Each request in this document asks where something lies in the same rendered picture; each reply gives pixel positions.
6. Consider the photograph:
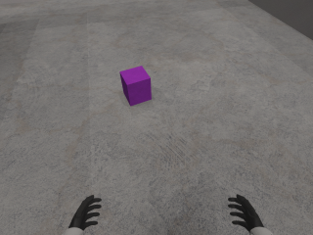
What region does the right robot hand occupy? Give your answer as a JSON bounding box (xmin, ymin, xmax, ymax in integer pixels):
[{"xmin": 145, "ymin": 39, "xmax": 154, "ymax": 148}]
[{"xmin": 228, "ymin": 194, "xmax": 264, "ymax": 232}]

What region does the carton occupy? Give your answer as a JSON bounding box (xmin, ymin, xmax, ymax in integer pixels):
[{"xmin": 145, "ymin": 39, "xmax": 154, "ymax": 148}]
[{"xmin": 119, "ymin": 66, "xmax": 152, "ymax": 106}]

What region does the left robot hand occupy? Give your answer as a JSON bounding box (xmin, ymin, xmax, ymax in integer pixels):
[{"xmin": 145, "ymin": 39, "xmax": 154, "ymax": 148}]
[{"xmin": 68, "ymin": 195, "xmax": 102, "ymax": 231}]

